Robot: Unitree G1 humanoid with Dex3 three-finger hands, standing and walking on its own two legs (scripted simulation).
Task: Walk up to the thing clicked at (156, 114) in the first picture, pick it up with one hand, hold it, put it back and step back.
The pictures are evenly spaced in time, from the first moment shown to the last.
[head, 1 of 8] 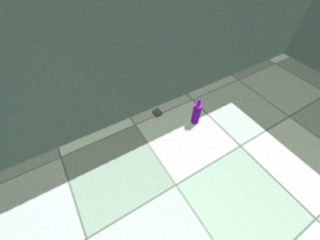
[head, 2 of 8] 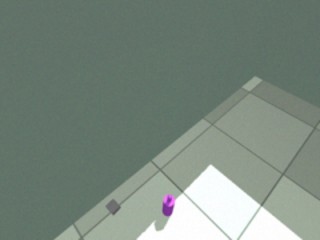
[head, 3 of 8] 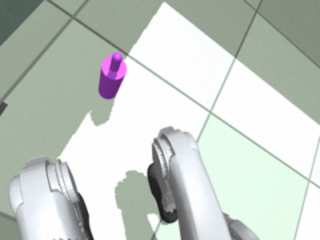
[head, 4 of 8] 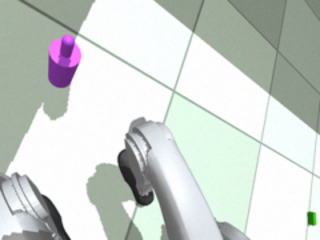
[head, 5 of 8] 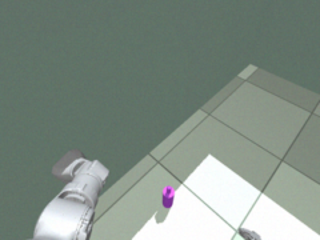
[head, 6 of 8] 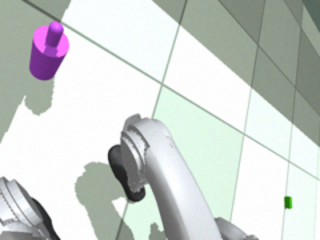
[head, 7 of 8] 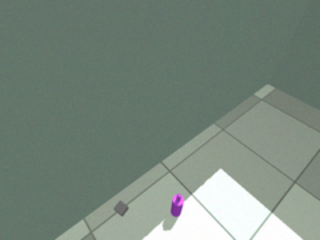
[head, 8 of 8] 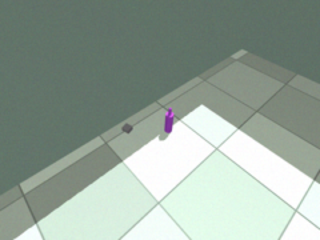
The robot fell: no
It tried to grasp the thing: yes
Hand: left
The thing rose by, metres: 0.67
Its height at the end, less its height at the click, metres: +0.00
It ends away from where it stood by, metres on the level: 0.02
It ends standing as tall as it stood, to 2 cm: yes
